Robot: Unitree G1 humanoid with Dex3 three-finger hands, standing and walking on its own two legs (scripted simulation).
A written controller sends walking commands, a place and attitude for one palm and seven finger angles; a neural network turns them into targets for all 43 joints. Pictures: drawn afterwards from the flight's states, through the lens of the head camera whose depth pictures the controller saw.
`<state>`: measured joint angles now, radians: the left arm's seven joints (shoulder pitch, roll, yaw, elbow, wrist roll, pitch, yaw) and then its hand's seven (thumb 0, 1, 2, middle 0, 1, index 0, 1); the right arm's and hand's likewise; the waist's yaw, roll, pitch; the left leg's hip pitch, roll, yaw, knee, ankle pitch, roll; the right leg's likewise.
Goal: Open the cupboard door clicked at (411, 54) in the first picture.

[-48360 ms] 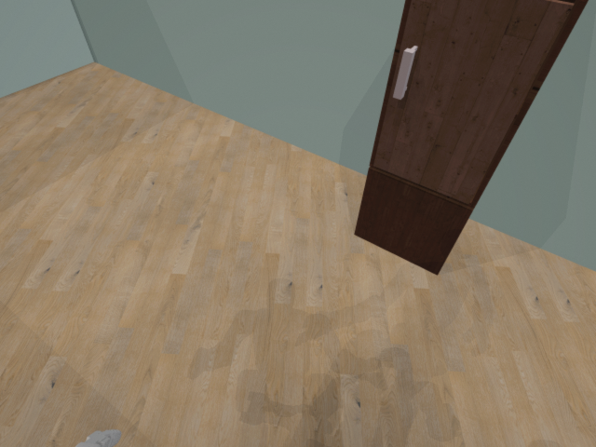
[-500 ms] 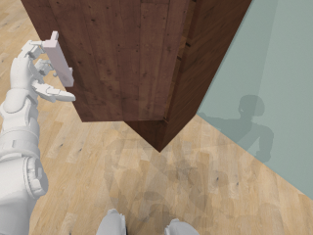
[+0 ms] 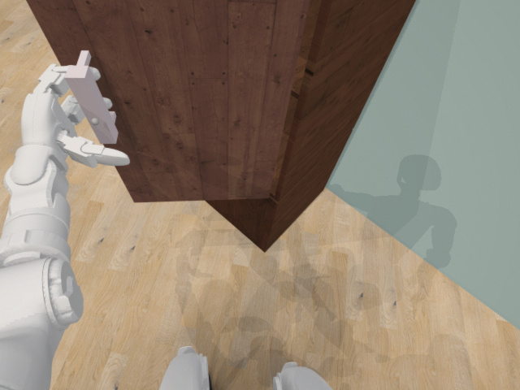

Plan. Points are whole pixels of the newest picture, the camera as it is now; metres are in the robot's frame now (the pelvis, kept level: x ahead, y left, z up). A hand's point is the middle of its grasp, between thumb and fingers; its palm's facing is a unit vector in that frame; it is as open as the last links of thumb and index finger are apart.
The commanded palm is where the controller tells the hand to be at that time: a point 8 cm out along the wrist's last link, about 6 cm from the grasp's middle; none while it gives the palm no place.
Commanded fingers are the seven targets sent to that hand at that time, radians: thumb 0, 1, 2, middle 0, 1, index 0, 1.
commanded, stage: slide the fingers in behind the handle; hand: left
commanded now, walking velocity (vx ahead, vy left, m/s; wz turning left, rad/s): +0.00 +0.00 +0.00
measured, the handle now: (97, 99) +0.55 +0.22 +0.09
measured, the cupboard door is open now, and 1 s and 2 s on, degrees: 46 46 94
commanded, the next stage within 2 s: close the thumb around the handle in 0.12 s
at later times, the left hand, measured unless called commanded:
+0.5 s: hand (94, 122) +0.49 +0.22 +0.10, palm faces +0.03 -1.00 -0.01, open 11.8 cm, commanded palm +0.47 +0.25 +0.09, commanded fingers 0.00 0.34 0.66 -0.36 -1.29 -0.36 -1.29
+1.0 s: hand (106, 122) +0.49 +0.20 +0.10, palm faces +0.02 -1.00 +0.00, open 6.0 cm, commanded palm +0.47 +0.25 +0.09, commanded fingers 0.00 0.90 0.90 -0.40 -1.35 -0.40 -1.35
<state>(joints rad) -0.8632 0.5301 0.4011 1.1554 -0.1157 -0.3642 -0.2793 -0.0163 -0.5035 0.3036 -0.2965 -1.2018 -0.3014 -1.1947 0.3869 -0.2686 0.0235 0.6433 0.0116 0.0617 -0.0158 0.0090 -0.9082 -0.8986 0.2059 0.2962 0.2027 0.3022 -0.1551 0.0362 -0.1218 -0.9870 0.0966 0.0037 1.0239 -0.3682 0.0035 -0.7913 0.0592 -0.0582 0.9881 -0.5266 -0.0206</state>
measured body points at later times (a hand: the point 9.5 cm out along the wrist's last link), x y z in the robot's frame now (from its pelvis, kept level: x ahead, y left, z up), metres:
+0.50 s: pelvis +0.01 +0.01 +0.00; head +0.11 +0.03 +0.44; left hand +0.49 +0.27 +0.10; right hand +0.02 -0.26 -0.11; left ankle +0.06 +0.12 -0.67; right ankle -0.03 -0.11 -0.67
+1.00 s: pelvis +0.00 +0.00 +0.00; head +0.10 +0.02 +0.44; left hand +0.49 +0.26 +0.10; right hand +0.01 -0.27 -0.11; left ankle +0.06 +0.12 -0.67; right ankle -0.03 -0.11 -0.67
